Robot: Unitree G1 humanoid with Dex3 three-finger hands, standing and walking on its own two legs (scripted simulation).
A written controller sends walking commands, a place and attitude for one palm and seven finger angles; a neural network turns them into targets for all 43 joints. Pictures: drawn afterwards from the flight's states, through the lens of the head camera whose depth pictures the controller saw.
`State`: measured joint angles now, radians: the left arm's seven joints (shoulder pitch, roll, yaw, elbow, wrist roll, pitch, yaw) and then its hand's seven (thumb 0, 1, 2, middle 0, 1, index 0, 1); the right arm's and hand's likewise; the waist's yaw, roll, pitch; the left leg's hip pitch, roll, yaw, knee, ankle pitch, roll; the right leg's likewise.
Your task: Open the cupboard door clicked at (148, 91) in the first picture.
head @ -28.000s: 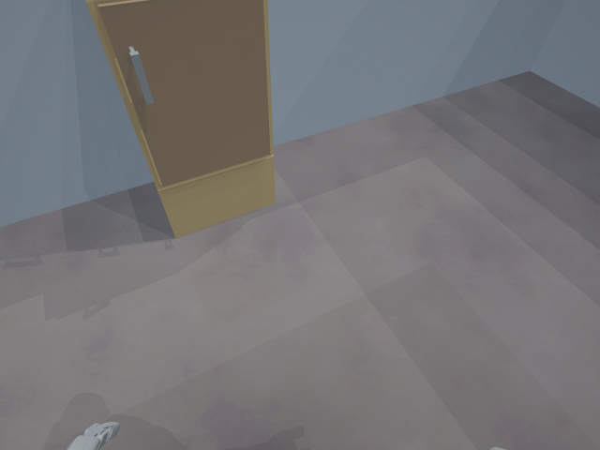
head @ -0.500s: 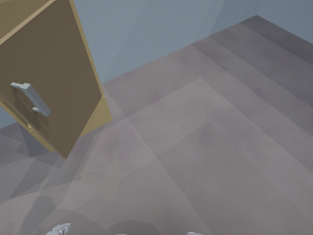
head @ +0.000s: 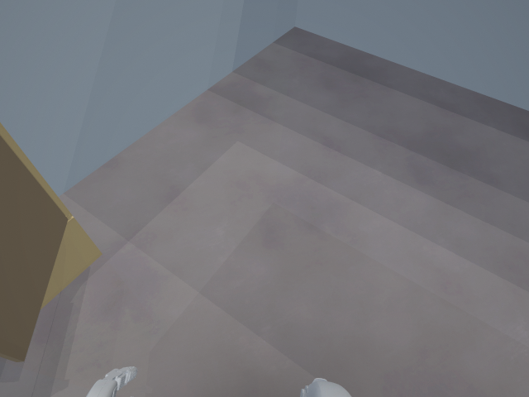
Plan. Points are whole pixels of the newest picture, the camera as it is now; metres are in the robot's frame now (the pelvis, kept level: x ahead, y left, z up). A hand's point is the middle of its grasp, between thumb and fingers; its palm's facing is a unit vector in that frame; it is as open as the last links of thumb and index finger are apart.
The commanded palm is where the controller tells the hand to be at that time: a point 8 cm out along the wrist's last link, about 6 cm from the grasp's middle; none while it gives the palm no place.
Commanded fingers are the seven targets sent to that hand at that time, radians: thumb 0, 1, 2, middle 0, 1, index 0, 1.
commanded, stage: walk to a spot facing it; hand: left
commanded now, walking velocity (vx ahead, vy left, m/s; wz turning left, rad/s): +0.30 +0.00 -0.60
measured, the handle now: out of the picture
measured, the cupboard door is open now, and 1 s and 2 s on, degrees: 40 40 40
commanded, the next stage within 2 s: turn to face it in 1.34 s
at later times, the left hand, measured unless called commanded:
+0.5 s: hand (189, 354) +0.21 +0.15 -0.19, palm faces -0.18 -0.97 -0.17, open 7.4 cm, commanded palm none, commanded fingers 0.00 0.90 0.90 -0.20 -0.30 -0.20 -0.30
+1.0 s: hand (285, 210) +0.53 -0.03 -0.16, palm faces -0.41 -0.88 -0.22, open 7.4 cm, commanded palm none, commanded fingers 0.00 0.90 0.90 -0.20 -0.30 -0.20 -0.30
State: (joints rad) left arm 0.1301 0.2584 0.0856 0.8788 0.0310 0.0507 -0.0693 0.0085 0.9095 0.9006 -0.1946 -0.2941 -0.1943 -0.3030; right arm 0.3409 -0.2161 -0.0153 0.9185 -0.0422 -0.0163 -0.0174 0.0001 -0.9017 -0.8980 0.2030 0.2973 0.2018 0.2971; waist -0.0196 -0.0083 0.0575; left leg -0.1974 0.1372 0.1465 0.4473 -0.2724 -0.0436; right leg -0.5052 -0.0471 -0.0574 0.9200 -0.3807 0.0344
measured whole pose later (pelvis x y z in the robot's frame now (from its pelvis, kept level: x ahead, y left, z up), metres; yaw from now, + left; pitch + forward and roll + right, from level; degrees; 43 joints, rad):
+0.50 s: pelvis +0.17 -0.04 -0.02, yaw -16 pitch +1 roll -1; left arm 0.34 0.20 0.07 1.01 0.02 -0.02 -0.03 0.01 0.90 0.90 -0.20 -0.29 -0.20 -0.30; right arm 0.13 -0.22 -0.04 0.88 -0.03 -0.06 0.02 0.00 -0.91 -0.90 0.20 0.30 0.20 0.30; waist 0.03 -0.01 0.05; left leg -0.40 0.08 0.06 0.54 -0.19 -0.03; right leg -0.15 0.04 0.05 0.57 -0.42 -0.02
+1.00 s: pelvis +0.35 -0.16 -0.01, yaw -24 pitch +0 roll +1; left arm 0.13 0.20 0.06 0.97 0.02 -0.06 -0.01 0.00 0.91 0.90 -0.19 -0.29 -0.19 -0.30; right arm 0.35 -0.21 -0.04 1.09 -0.02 0.00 0.00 0.01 -0.91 -0.90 0.20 0.30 0.20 0.30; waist -0.04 0.01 0.08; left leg -0.40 0.13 0.09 1.12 -0.41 -0.04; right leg -0.30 -0.02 -0.12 0.55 -0.26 -0.05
